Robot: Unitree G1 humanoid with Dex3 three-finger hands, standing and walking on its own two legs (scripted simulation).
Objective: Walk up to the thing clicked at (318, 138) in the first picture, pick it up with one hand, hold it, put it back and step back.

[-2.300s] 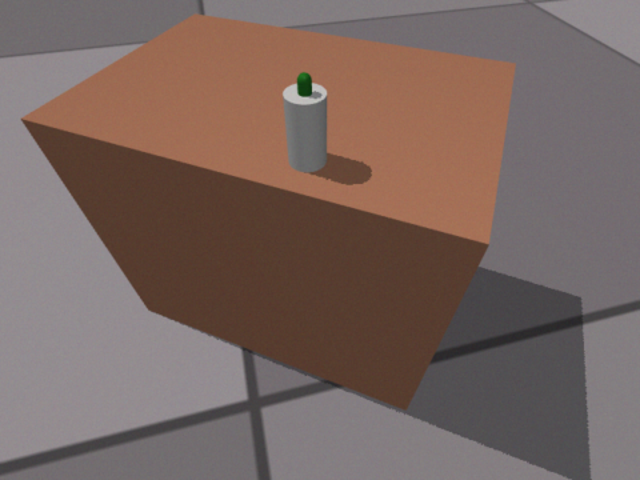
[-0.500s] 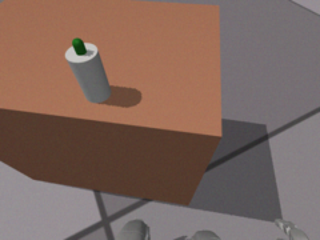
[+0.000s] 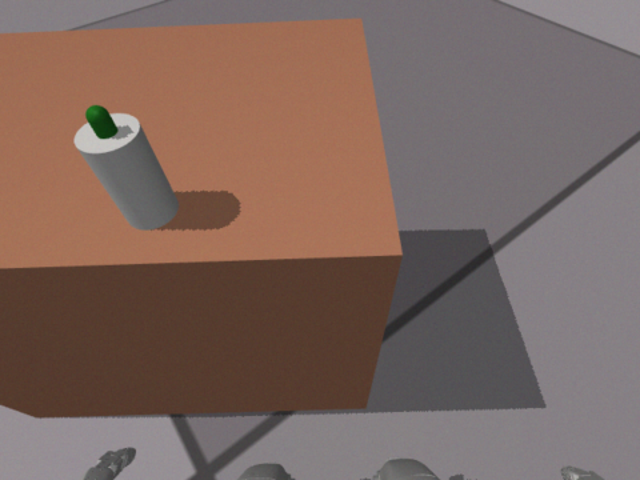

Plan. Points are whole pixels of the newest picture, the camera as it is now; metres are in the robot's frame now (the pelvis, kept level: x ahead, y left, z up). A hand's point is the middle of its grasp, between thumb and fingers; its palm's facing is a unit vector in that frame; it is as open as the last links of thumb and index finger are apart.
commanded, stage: walk up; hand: left
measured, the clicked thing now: (127, 166) +0.45 +0.26 +0.14
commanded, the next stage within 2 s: stand in 1.12 s
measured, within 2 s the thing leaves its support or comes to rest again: neither
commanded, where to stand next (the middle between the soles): +0.05 +0.01 m, yaw +1 degrees
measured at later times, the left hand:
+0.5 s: hand out of the picture +0.07 +0.25 -0.12, palm faces -0.02 -0.94 -0.33, open 7.4 cm
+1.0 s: hand out of the picture +0.09 +0.26 -0.12, palm faces -0.03 -0.95 -0.32, open 7.4 cm
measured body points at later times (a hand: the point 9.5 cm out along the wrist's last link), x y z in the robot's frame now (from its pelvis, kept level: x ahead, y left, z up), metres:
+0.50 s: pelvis -0.01 +0.00 +0.03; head +0.00 -0.01 +0.48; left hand +0.07 +0.30 -0.10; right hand +0.08 -0.31 -0.10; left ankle +0.02 +0.14 -0.71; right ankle +0.02 -0.13 -0.71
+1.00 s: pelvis +0.01 +0.01 +0.04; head +0.02 +0.01 +0.49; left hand +0.09 +0.31 -0.10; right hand +0.09 -0.29 -0.09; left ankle +0.02 +0.14 -0.71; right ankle +0.02 -0.13 -0.71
